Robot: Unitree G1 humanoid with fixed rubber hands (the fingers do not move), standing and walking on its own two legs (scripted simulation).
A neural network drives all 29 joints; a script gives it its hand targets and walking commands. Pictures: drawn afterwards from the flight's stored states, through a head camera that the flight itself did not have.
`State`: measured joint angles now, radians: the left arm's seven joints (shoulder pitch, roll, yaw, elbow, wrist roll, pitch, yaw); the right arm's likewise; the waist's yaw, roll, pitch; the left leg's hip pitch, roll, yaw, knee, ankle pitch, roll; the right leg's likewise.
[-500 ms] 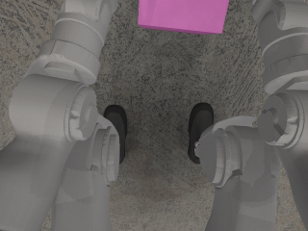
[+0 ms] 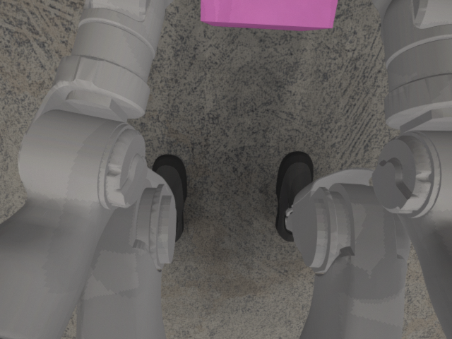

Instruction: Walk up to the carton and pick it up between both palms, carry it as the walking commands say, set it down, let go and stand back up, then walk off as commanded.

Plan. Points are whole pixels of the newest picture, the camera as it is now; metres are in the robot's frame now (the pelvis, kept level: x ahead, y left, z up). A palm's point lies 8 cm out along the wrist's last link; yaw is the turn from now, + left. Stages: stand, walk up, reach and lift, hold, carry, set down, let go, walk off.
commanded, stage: reach and lift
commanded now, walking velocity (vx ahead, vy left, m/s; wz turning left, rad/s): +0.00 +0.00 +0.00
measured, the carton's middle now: out of the picture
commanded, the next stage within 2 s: none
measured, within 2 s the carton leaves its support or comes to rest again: neither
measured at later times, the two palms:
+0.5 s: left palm out of the picture +0.57 +0.07 -0.15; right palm out of the picture +0.57 -0.17 -0.14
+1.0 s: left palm out of the picture +0.55 +0.06 -0.07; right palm out of the picture +0.54 -0.17 -0.06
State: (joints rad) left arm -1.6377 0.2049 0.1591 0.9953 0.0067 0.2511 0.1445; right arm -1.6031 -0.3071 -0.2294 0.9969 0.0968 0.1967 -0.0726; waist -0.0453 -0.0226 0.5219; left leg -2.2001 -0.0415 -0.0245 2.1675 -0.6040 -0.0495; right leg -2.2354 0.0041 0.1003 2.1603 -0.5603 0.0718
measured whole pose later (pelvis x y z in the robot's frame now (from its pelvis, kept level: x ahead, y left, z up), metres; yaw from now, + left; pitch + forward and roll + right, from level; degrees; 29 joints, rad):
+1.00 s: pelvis -0.02 +0.00 +0.02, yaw -1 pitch +23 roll +2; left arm -1.54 0.11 0.17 0.82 0.04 0.44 0.36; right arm -1.53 -0.13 -0.32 0.79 -0.06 0.37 -0.33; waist -0.05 -0.01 0.52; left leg -1.96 -0.04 -0.03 2.16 -0.60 -0.05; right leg -2.00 0.01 0.10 2.15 -0.56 0.07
